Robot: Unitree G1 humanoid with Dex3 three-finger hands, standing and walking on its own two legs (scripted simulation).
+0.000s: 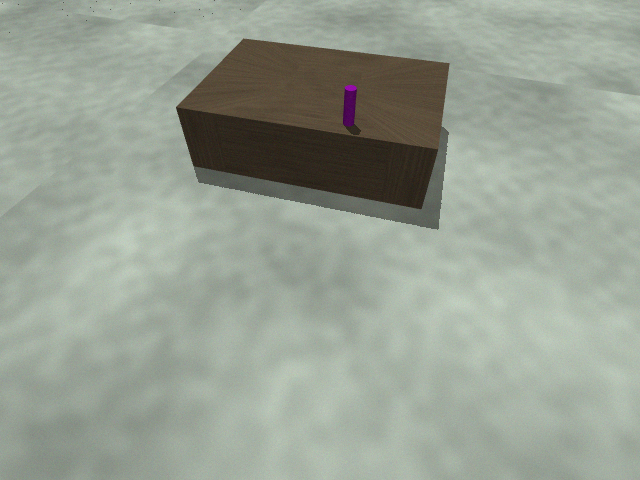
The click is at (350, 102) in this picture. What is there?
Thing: slim round
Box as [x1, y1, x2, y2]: [343, 85, 356, 125]
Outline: 347,85 345,87 343,124 352,125 354,117 356,87 353,85
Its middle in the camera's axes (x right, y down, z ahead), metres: +0.14 -0.53 +1.60
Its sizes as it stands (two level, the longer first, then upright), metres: 0.048 0.048 0.158
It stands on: a support 0.33 m high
